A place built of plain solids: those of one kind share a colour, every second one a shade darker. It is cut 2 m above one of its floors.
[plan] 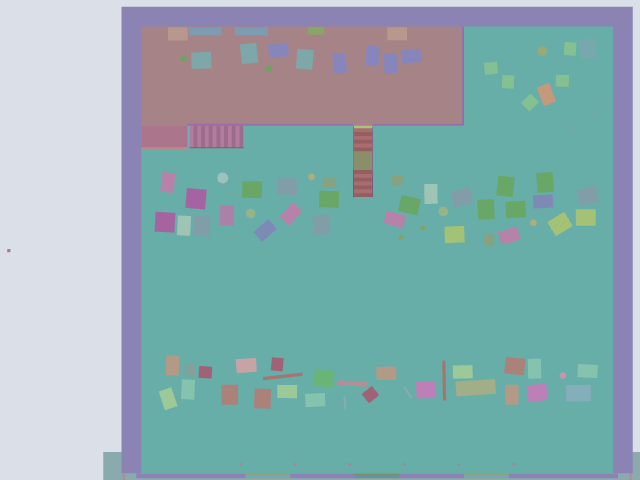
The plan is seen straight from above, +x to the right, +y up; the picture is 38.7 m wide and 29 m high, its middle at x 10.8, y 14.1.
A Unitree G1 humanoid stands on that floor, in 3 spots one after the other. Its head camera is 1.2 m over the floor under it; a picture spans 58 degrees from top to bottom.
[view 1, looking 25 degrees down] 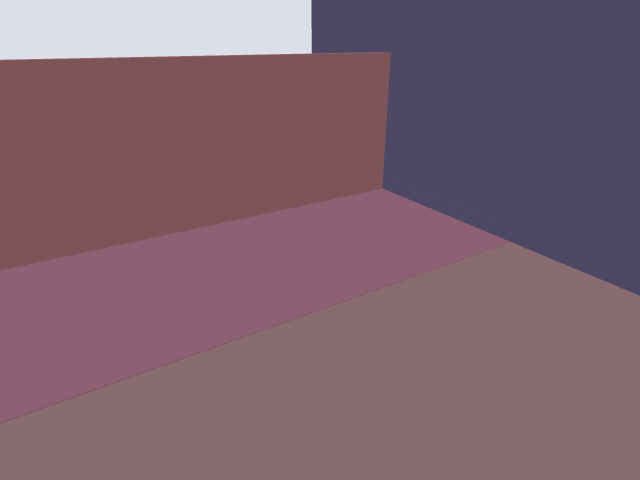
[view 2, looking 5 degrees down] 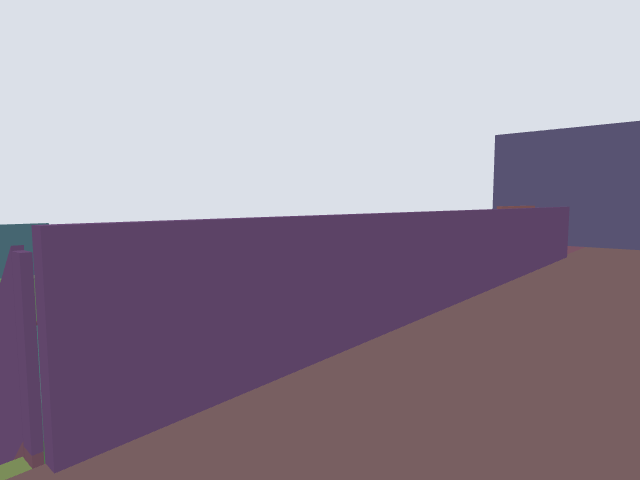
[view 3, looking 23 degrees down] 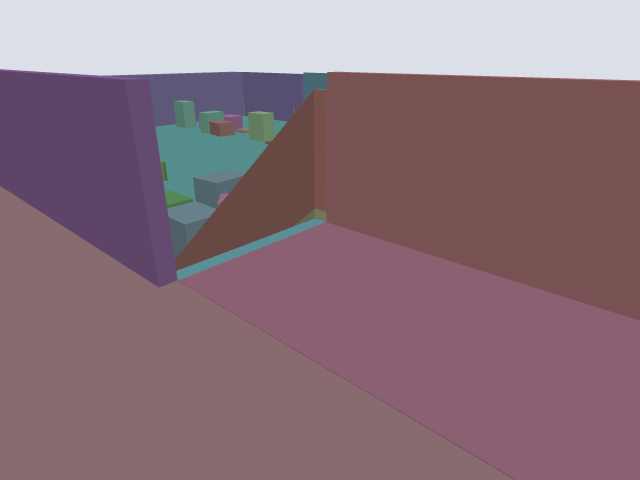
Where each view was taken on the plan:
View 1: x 2.40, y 22.50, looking -122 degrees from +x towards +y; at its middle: floor_hmland_floorboards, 2.84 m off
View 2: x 13.40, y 23.20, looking -139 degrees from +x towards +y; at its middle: rail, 3.18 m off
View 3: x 0.70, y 22.10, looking -48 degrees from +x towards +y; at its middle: floor_hmland_floorboards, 3.07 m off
